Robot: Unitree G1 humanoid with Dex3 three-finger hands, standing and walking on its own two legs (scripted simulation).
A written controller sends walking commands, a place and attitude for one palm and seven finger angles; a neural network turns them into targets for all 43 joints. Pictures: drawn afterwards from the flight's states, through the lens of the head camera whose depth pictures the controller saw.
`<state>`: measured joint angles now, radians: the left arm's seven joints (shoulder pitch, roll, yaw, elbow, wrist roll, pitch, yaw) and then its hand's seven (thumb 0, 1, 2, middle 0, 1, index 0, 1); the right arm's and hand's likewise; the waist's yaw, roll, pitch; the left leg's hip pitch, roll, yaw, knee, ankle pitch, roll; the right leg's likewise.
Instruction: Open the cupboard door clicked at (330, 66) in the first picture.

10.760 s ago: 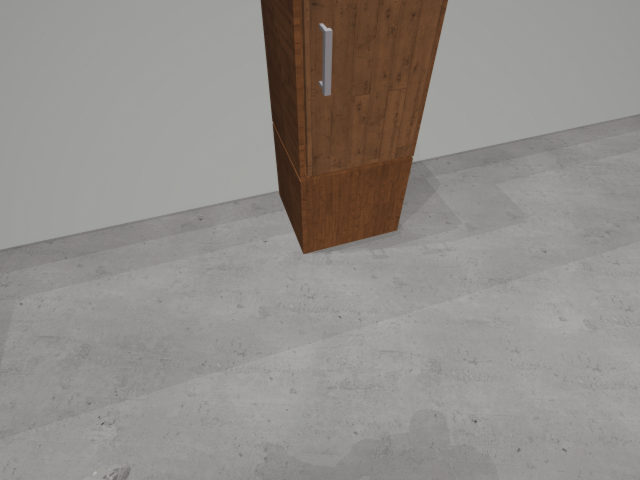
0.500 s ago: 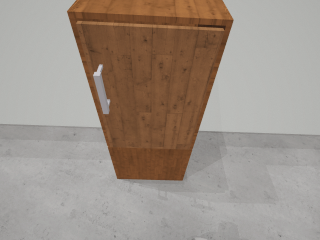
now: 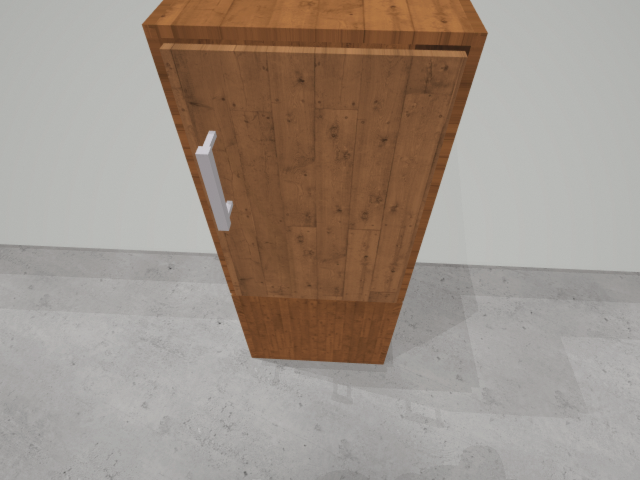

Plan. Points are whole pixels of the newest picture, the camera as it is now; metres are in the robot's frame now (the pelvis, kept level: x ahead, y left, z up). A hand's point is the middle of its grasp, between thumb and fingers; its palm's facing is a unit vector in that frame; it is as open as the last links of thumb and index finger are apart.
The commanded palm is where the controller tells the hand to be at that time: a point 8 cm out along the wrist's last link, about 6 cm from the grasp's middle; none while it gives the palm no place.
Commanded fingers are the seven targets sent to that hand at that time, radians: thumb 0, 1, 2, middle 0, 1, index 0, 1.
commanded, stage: come to a stop and stand still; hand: left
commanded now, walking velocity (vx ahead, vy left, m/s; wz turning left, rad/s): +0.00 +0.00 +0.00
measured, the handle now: (218, 183) +0.53 +0.20 +0.05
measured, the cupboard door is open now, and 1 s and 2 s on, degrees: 0 0 0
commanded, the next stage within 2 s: look again from close up in 0.62 s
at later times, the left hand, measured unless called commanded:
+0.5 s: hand out of the picture -0.04 +0.24 -0.16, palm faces +0.01 -0.97 -0.24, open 7.4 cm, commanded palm none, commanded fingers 0.00 0.90 0.90 -0.20 -0.30 -0.20 -0.30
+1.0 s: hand out of the picture -0.03 +0.22 -0.16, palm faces +0.02 -0.98 -0.19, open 7.3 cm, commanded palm none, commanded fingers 0.00 0.90 0.90 -0.20 -0.30 -0.20 -0.30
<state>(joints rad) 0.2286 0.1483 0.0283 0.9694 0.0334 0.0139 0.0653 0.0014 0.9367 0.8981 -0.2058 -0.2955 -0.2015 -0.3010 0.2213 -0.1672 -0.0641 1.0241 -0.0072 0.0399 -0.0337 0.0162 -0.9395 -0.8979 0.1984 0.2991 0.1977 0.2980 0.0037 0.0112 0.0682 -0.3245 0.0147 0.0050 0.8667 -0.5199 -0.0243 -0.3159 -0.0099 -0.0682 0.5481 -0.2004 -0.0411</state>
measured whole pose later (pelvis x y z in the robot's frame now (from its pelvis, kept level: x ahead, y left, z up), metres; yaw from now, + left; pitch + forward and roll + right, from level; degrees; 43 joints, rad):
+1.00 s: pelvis -0.05 +0.05 +0.00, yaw -1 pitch -2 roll +0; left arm 0.31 0.14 0.01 1.03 0.02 0.00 0.02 0.01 0.92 0.90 -0.20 -0.30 -0.20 -0.30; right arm 0.29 -0.17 -0.01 1.05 -0.02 -0.01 -0.02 0.00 -0.91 -0.90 0.20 0.30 0.20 0.30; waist 0.00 0.02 0.03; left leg -0.27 -0.04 0.02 0.49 -0.21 0.03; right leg -0.33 0.03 0.11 0.50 -0.21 0.00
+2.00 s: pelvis +0.02 +0.02 -0.08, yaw +4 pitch +15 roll -2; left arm 0.44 0.30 0.31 -0.04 -0.39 -0.34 -0.53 0.01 0.26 0.62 -0.25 -0.71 -0.25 -0.71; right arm 0.17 -0.19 0.00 0.56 0.03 -0.23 -0.05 0.01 -0.91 -0.90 0.20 0.30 0.20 0.30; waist 0.04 0.04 -0.13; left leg -0.84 0.00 -0.10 1.15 -0.58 -0.02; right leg -0.84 0.04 -0.07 1.09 -0.52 -0.03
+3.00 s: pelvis +0.01 +0.04 -0.03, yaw +3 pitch +8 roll -2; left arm -0.07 0.47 0.43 0.37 -0.38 -0.16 -0.56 -0.01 -0.49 0.30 -0.30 -1.20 -0.30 -1.20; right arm 0.31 -0.29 0.05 0.53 0.06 -0.19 -0.09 0.01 -0.90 -0.90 0.20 0.30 0.20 0.30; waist 0.00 0.03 -0.10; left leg -0.58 -0.01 -0.05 0.88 -0.45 0.01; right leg -0.59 0.02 -0.02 0.81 -0.37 0.00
